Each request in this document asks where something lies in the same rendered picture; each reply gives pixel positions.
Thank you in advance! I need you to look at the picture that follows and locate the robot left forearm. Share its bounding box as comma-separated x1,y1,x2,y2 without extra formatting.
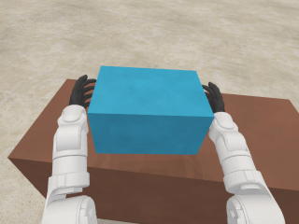
41,105,90,224

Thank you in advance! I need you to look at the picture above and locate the carton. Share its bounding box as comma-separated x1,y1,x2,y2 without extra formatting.
87,65,215,155

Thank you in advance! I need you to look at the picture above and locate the robot right hand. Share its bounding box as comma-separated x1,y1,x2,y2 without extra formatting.
202,81,225,114

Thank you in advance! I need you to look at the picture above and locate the right robot upper arm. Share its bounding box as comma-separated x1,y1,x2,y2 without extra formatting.
226,194,284,224

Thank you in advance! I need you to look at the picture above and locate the robot left hand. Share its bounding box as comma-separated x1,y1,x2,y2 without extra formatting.
68,75,97,109

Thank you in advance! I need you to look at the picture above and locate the pedestal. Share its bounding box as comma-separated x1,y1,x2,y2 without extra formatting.
8,78,299,224

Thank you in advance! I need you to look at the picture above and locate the left robot upper arm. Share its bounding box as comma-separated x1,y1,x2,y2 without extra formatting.
42,195,97,224

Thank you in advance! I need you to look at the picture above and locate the robot right forearm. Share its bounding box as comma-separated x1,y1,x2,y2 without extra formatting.
208,112,286,224

